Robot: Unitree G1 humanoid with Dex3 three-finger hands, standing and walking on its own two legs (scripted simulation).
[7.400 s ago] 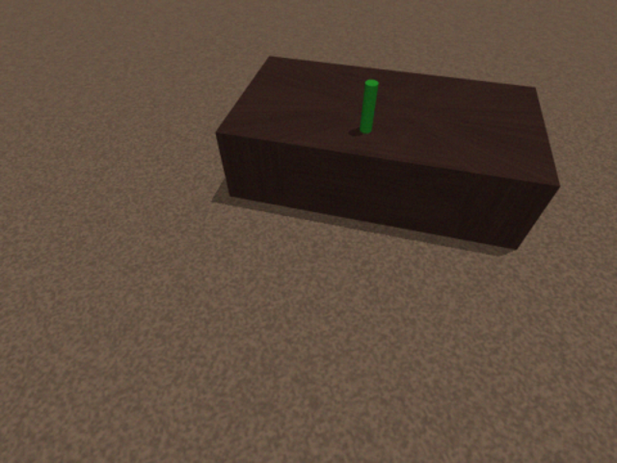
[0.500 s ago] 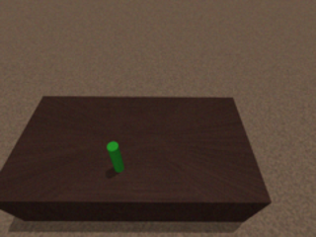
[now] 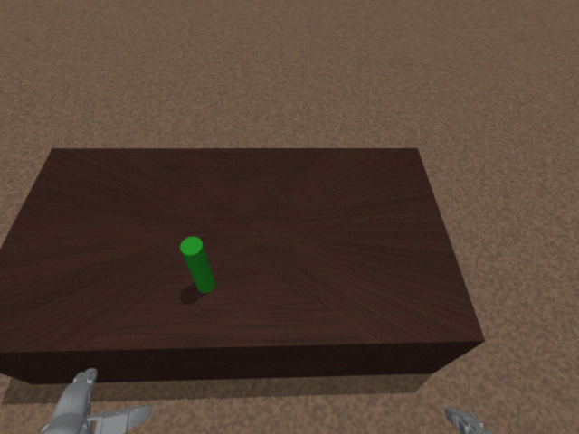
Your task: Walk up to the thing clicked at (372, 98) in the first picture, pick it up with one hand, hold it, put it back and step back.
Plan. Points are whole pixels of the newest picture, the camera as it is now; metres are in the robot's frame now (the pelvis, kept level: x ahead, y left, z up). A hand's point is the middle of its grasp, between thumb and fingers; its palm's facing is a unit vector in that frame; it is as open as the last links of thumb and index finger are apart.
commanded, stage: go down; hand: left
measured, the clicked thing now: (199, 267) +0.51 +0.21 -0.31
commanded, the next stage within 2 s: none
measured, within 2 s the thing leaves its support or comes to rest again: neither
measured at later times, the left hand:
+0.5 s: hand (101, 425) +0.16 +0.28 -0.13, palm faces +0.08 -0.94 -0.32, open 17.3 cm
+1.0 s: hand out of the picture +0.14 +0.29 -0.13, palm faces +0.09 -0.94 -0.32, open 17.5 cm
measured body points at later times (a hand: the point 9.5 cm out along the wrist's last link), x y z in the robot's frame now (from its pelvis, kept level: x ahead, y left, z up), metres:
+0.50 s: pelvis +0.01 +0.00 -0.03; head +0.05 +0.01 +0.42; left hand +0.15 +0.33 -0.11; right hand +0.16 -0.27 -0.11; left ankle +0.03 +0.12 -0.73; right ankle -0.03 -0.14 -0.73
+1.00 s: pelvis +0.00 +0.00 -0.06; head +0.04 +0.01 +0.39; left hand +0.14 +0.34 -0.11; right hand +0.15 -0.25 -0.13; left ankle +0.03 +0.12 -0.73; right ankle -0.03 -0.14 -0.73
